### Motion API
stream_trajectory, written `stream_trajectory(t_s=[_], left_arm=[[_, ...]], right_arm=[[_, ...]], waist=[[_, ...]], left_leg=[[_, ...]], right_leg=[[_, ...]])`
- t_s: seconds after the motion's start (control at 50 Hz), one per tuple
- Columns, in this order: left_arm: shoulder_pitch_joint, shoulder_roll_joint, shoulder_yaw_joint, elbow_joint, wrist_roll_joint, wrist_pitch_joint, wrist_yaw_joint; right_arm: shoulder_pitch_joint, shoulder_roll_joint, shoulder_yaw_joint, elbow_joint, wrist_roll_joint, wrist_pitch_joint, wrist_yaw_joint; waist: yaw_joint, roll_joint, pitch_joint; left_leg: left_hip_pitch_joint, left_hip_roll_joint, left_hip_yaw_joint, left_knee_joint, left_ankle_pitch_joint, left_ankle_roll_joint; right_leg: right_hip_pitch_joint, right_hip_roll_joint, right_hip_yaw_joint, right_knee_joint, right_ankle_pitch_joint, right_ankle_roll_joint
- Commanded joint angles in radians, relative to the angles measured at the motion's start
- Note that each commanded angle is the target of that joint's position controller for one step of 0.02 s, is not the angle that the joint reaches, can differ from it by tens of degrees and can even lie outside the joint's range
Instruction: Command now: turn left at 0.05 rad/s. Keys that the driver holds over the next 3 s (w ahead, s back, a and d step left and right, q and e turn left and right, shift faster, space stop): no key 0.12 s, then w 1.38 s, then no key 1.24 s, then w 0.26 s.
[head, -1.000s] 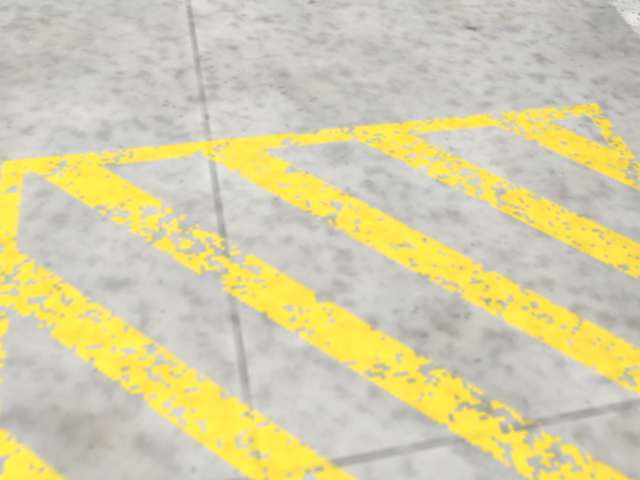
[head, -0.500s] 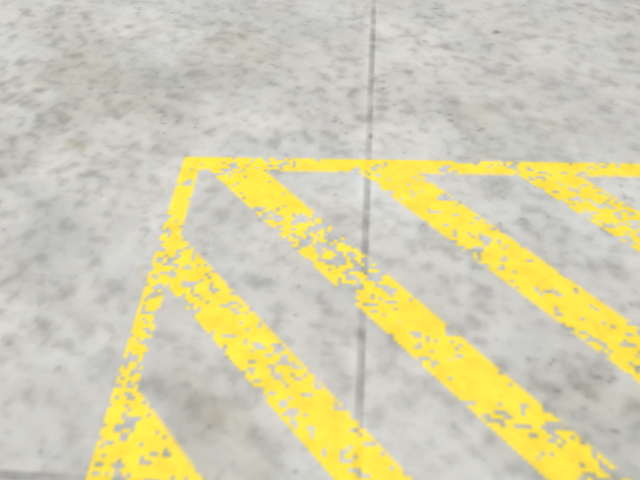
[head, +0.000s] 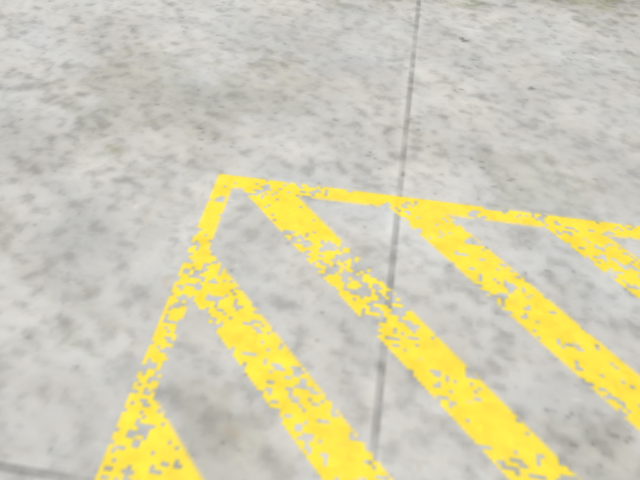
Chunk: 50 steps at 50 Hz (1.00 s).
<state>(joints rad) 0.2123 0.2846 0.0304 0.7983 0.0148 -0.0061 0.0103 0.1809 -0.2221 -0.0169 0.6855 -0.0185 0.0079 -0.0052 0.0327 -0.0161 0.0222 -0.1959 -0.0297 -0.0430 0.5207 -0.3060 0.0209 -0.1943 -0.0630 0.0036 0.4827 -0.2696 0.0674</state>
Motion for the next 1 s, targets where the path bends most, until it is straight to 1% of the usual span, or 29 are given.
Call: stream_trajectory(t_s=[0.02,0.12,0.16,0.2,0.22,0.26,0.3,0.34,0.36,0.38,0.4,0.42,0.44,0.48,0.52,0.58,0.66,0.76,0.8,0.82,0.84,0.86,0.88,0.9,0.92,0.94,0.96,0.98,1.0], left_arm=[[-0.005,0.102,0.025,-0.041,-0.002,-0.012,0.008],[0.008,0.106,0.026,-0.011,-0.005,-0.012,0.016],[0.022,0.096,0.024,0.005,-0.009,-0.009,0.02],[-0.017,0.089,0.023,-0.014,-0.021,-0.018,0.022],[-0.052,0.086,0.023,-0.035,-0.028,-0.029,0.021],[-0.073,0.092,0.027,-0.059,-0.045,-0.059,0.008],[-0.047,0.093,0.027,-0.055,-0.055,-0.085,-0.014],[0.089,0.082,0.03,0.014,-0.047,-0.099,-0.031],[0.183,0.093,0.04,0.063,-0.032,-0.098,-0.033],[0.294,0.142,0.054,0.087,-0.025,-0.097,-0.029],[0.356,0.277,0.082,0.076,-0.023,-0.103,-0.037],[0.299,0.211,0.061,0.054,-0.017,-0.109,-0.038],[0.233,0.158,0.046,0.035,-0.021,-0.111,-0.032],[0.179,0.134,0.037,0.018,-0.018,-0.106,-0.031],[0.194,0.093,0.021,0.021,-0.011,-0.096,-0.03],[0.238,0.106,0.021,0.035,-0.018,-0.085,-0.022],[0.254,0.123,0.021,0.041,-0.016,-0.071,-0.001],[0.298,0.141,0.03,0.069,-0.031,-0.065,0.004],[0.278,0.157,0.039,0.068,-0.031,-0.059,0.007],[0.271,0.172,0.045,0.067,-0.029,-0.054,0.01],[0.256,0.179,0.048,0.063,-0.023,-0.045,0.011],[0.237,0.173,0.044,0.053,-0.018,-0.039,0.014],[0.247,0.127,0.027,0.022,0.006,-0.043,0.017],[0.404,-0.022,-0.011,0.027,-0.012,-0.061,0.0],[0.28,0.112,0.018,0.021,-0.044,-0.084,-0.009],[0.17,0.146,0.031,-0.02,-0.068,-0.097,-0.014],[0.121,0.13,0.027,-0.03,-0.06,-0.104,-0.008],[0.111,0.121,0.033,-0.029,-0.044,-0.102,-0.005],[0.146,0.108,0.033,-0.022,-0.039,-0.092,-0.006]], right_arm=[[-0.011,-0.138,-0.038,-0.054,0.001,-0.014,-0.005],[-0.007,-0.13,-0.037,-0.03,0.004,-0.015,-0.004],[0.017,-0.143,-0.044,-0.013,0.01,-0.008,-0.009],[0.067,-0.2,-0.062,0.0,0.02,-0.002,-0.011],[0.095,-0.221,-0.068,0.009,0.025,-0.007,-0.011],[0.119,-0.217,-0.068,0.023,0.03,-0.03,-0.014],[0.09,-0.199,-0.066,0.019,0.042,-0.044,-0.013],[-0.012,-0.199,-0.065,-0.003,0.052,-0.037,-0.009],[-0.022,-0.174,-0.059,-0.008,0.042,-0.035,-0.009],[-0.039,-0.108,-0.039,-0.023,0.026,-0.041,-0.006],[-0.046,-0.096,-0.036,-0.078,0.03,-0.06,-0.013],[-0.017,-0.159,-0.054,-0.066,0.052,-0.075,-0.014],[0.007,-0.172,-0.059,-0.049,0.065,-0.087,-0.006],[-0.003,-0.165,-0.062,-0.027,0.047,-0.099,0.003],[-0.008,-0.15,-0.064,-0.02,0.036,-0.097,0.019],[-0.053,-0.107,-0.053,-0.038,0.031,-0.089,0.03],[-0.205,-0.068,-0.031,-0.09,0.038,-0.098,0.042],[-0.312,-0.087,-0.031,-0.131,0.047,-0.114,0.065],[-0.284,-0.117,-0.042,-0.13,0.044,-0.118,0.069],[-0.234,-0.142,-0.053,-0.117,0.042,-0.115,0.064],[-0.116,-0.177,-0.072,-0.086,0.042,-0.111,0.056],[0.052,-0.213,-0.09,-0.036,0.041,-0.105,0.042],[0.239,-0.284,-0.105,0.004,0.025,-0.095,0.026],[0.245,-0.298,-0.102,0.022,0.019,-0.101,0.039],[0.208,-0.197,-0.081,0.023,0.031,-0.101,0.034],[0.127,-0.172,-0.07,0.02,0.034,-0.1,0.03],[0.065,-0.164,-0.066,0.019,0.03,-0.103,0.032],[0.028,-0.148,-0.063,0.017,0.019,-0.108,0.036],[0.011,-0.135,-0.059,0.021,0.007,-0.114,0.037]], waist=[[-0.012,0.063,-0.019],[-0.012,0.039,-0.032],[-0.021,0.064,-0.047],[-0.061,0.143,0.03],[-0.078,0.178,0.081],[-0.079,0.223,0.12],[-0.053,0.196,0.097],[0.033,0.143,0.035],[0.066,0.11,-0.006],[0.099,-0.035,-0.04],[0.103,-0.306,-0.042],[0.07,-0.196,0.002],[0.037,-0.13,0.074],[0.019,-0.065,0.092],[0.014,-0.086,0.059],[0.022,-0.065,0.037],[0.055,-0.067,0.082],[0.054,-0.071,0.123],[0.01,-0.088,0.079],[-0.024,-0.111,0.025],[-0.09,-0.123,-0.06],[-0.173,-0.113,-0.162],[-0.215,0.033,-0.322],[-0.101,0.292,-0.466],[-0.15,0.18,-0.346],[-0.127,0.133,-0.172],[-0.09,0.027,-0.091],[-0.056,0.016,-0.048],[-0.02,0.05,-0.052]], left_leg=[[-0.007,0.107,-0.121,-0.125,0.221,0.044],[0.005,0.092,-0.103,-0.112,0.26,0.042],[0.01,0.085,-0.114,-0.144,-0.002,0.063],[-0.011,0.168,-0.262,-0.25,-0.396,0.137],[-0.028,0.227,-0.36,-0.304,-0.483,0.18],[-0.004,0.308,-0.472,-0.339,-0.441,0.229],[0.043,0.317,-0.433,-0.319,-0.328,0.22],[-0.09,0.221,-0.258,-0.253,-0.169,0.156],[-0.178,0.161,-0.178,-0.16,-0.104,0.121],[-0.293,0.067,-0.056,0.095,-0.072,0.055],[-0.502,-0.047,0.032,0.407,-0.225,-0.009],[-0.586,-0.001,-0.065,0.577,-0.285,-0.002],[-0.647,0.05,-0.084,0.63,-0.18,0.019],[-0.668,0.107,-0.048,0.6,-0.004,0.035],[-0.598,0.125,-0.011,0.549,0.094,0.027],[-0.594,0.119,0.04,0.465,0.17,-0.011],[-0.503,0.088,0.083,0.185,0.336,-0.032],[-0.46,0.058,0.079,0.015,0.361,0.009],[-0.396,0.031,0.086,-0.011,0.305,0.047],[-0.319,0.004,0.101,-0.004,0.267,0.067],[-0.17,-0.027,0.122,-0.012,0.254,0.097],[0.09,-0.005,0.102,-0.021,0.302,0.132],[0.431,0.212,-0.151,0.03,0.284,0.194],[0.69,0.429,-0.669,-0.108,0.014,0.357],[0.581,0.386,-0.679,-0.214,-0.112,0.302],[0.415,0.354,-0.511,-0.247,-0.069,0.262],[0.259,0.319,-0.405,-0.281,0.06,0.243],[0.152,0.279,-0.322,-0.307,0.162,0.235],[0.087,0.255,-0.271,-0.337,0.202,0.233]], right_leg=[[-0.003,-0.007,0.001,-0.035,0.145,-0.002],[0.012,-0.011,0.0,-0.037,0.167,0.002],[-0.01,0.03,-0.052,0.014,0.003,-0.002],[-0.166,0.07,-0.089,0.15,-0.148,-0.022],[-0.237,0.065,-0.072,0.205,-0.183,-0.043],[-0.342,0.016,0.004,0.314,-0.256,-0.099],[-0.338,-0.012,0.022,0.248,-0.279,-0.148],[-0.019,0.041,-0.053,0.013,-0.008,-0.158],[0.159,0.072,-0.06,0.004,0.082,-0.136],[0.289,-0.06,0.133,-0.084,-0.012,-0.163],[0.359,-0.3,0.599,-0.269,-0.163,-0.307],[0.316,-0.351,0.708,-0.315,-0.278,-0.365],[0.293,-0.319,0.609,-0.308,-0.292,-0.339],[0.285,-0.241,0.429,-0.317,-0.128,-0.28],[0.267,-0.173,0.273,-0.318,0.152,-0.24],[0.267,-0.142,0.155,-0.317,0.422,-0.245],[0.18,-0.104,0.068,-0.365,0.414,-0.227],[0.257,-0.168,0.065,-0.35,0.45,-0.238],[0.321,-0.186,0.056,-0.269,0.681,-0.222],[0.348,-0.188,0.051,-0.193,0.862,-0.212],[0.349,-0.171,0.033,-0.048,1.018,-0.199],[0.234,-0.136,0.013,0.155,1.01,-0.171],[-0.021,-0.067,-0.007,0.482,0.6,-0.149],[-0.371,0.132,0.089,0.793,-0.296,-0.104],[-0.474,0.082,0.168,0.873,-0.29,-0.119],[-0.517,0.035,0.128,0.854,-0.192,-0.126],[-0.481,-0.015,0.101,0.804,-0.102,-0.123],[-0.445,-0.044,0.091,0.757,-0.051,-0.113],[-0.384,-0.071,0.1,0.736,-0.018,-0.107]])
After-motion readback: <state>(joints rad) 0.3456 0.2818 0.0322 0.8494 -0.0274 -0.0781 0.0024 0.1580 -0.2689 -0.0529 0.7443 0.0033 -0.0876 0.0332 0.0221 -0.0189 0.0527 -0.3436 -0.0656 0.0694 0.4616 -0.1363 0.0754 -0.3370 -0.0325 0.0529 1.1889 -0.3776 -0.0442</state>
